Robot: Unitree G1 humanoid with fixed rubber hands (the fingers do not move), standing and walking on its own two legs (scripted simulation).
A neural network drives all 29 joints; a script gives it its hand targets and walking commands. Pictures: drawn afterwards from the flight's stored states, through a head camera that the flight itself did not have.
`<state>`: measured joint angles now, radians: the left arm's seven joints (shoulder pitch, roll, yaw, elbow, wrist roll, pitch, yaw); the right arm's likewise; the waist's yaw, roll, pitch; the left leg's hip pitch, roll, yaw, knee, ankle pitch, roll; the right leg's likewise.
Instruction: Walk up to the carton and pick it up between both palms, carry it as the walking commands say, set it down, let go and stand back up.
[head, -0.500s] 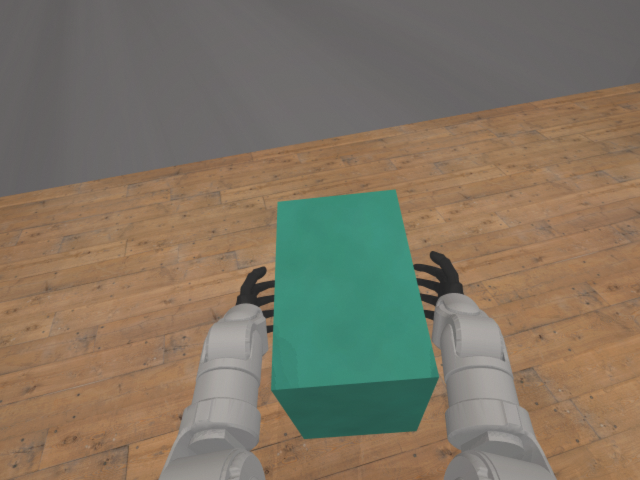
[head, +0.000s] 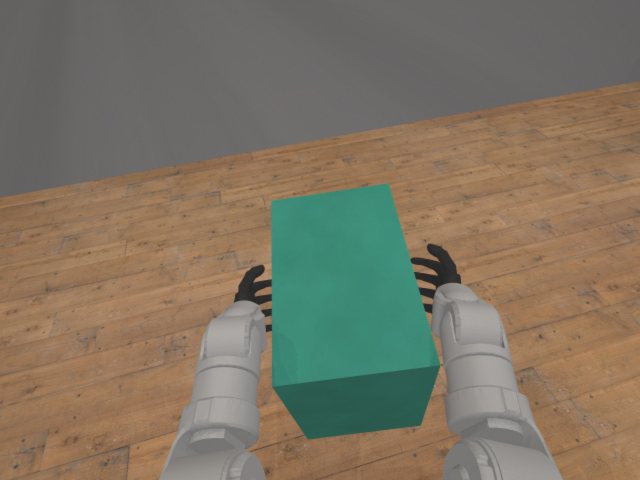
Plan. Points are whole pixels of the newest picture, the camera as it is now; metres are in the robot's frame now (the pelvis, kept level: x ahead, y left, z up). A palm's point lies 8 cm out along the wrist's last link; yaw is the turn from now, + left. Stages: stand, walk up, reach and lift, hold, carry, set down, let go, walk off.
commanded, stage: reach and lift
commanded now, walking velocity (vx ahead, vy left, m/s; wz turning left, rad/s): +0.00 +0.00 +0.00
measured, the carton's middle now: (347, 314) +0.36 +0.00 -0.01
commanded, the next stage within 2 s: hold in 0.46 s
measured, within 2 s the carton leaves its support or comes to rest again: neither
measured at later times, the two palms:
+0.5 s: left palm (246, 321) +0.30 +0.13 +0.06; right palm (450, 306) +0.31 -0.14 +0.07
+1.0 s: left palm (246, 328) +0.29 +0.13 +0.05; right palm (453, 311) +0.30 -0.14 +0.07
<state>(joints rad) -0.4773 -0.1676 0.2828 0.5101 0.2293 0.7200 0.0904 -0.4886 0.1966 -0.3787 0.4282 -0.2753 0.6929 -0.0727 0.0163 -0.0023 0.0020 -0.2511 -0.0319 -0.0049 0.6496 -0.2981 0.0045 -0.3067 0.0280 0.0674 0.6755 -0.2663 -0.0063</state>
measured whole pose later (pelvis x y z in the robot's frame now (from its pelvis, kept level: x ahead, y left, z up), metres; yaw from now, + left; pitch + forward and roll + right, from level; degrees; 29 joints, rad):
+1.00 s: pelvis -0.01 +0.00 +0.00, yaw +0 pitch -8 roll +1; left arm -0.41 -0.17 0.23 0.47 0.23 0.75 0.08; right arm -0.40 0.20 -0.33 0.36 -0.27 0.74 -0.06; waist 0.02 0.00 -0.01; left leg -0.20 -0.03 -0.01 0.61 -0.28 0.01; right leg -0.25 0.03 0.07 0.63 -0.24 -0.01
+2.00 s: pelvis -0.06 +0.13 -0.01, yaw +16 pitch +3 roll +0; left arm -0.25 -0.15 0.06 -0.24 0.04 1.19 0.21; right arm -0.24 0.15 -0.12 -0.30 -0.06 1.16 -0.17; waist 0.02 0.01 -0.08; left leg -0.49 -0.11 0.00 0.68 -0.25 0.09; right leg -0.55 -0.08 -0.07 1.00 -0.49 0.09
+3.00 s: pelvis -0.21 +0.26 +0.00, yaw +39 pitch +1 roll -1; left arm -0.13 -0.13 0.03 -0.27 0.04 1.22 0.21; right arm -0.19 0.14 -0.06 -0.24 -0.03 1.18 -0.19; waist 0.00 0.01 -0.17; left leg -0.44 -0.01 -0.01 0.60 -0.20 0.02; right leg -0.36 -0.09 -0.15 0.67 -0.42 0.02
